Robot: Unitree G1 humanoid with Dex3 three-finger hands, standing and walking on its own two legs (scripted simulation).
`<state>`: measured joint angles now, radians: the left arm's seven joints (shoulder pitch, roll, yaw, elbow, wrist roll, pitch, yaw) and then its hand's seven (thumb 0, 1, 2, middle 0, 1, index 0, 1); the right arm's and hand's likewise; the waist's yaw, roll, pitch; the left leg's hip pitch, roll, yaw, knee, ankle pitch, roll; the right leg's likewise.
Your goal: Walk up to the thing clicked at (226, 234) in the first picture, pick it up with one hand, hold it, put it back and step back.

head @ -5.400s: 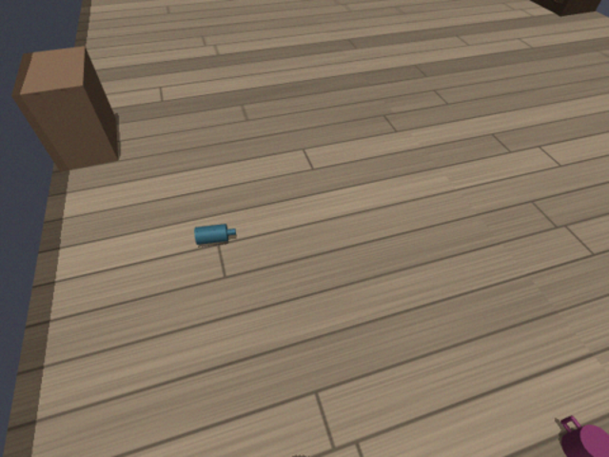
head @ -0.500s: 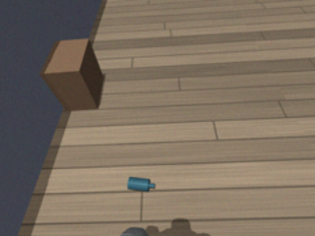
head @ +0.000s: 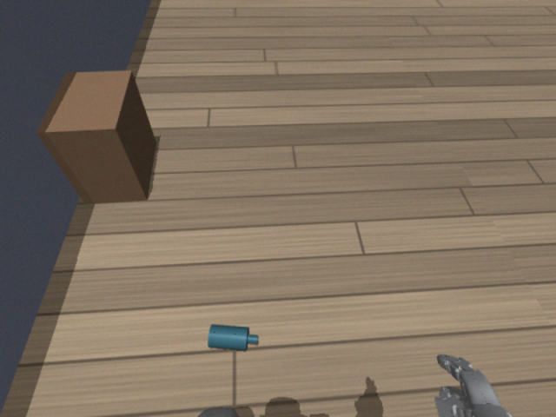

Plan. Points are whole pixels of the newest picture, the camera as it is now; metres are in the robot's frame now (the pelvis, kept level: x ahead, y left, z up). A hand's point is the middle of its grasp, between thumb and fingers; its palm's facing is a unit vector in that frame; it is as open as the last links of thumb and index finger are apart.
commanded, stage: walk up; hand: left
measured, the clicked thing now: (234, 337) +0.44 +0.16 -0.72
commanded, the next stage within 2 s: stand in 0.64 s
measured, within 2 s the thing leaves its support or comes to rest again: neither
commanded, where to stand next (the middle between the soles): +0.09 -0.01 m, yaw -2 degrees
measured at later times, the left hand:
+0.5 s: hand out of the picture +0.11 +0.23 -0.13, palm faces -0.06 -0.95 -0.32, open 7.4 cm
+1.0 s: hand out of the picture +0.07 +0.25 -0.14, palm faces -0.03 -0.94 -0.34, open 7.4 cm
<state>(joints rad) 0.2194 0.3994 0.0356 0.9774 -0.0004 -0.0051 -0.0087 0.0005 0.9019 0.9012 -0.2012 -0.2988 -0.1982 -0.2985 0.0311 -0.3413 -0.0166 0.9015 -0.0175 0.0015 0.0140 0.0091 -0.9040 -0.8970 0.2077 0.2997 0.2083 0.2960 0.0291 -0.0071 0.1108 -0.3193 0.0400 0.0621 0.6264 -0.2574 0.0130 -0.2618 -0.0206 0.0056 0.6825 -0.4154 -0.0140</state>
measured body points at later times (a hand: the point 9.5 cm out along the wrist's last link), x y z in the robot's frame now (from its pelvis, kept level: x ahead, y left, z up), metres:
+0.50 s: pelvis -0.01 -0.01 +0.02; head +0.01 +0.00 +0.47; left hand +0.12 +0.28 -0.11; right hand +0.05 -0.31 -0.11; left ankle +0.03 +0.12 -0.72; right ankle +0.00 -0.13 -0.72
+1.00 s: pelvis +0.01 -0.01 +0.02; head +0.02 -0.01 +0.47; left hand +0.07 +0.30 -0.11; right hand +0.08 -0.31 -0.11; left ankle +0.03 +0.12 -0.72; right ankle +0.00 -0.13 -0.72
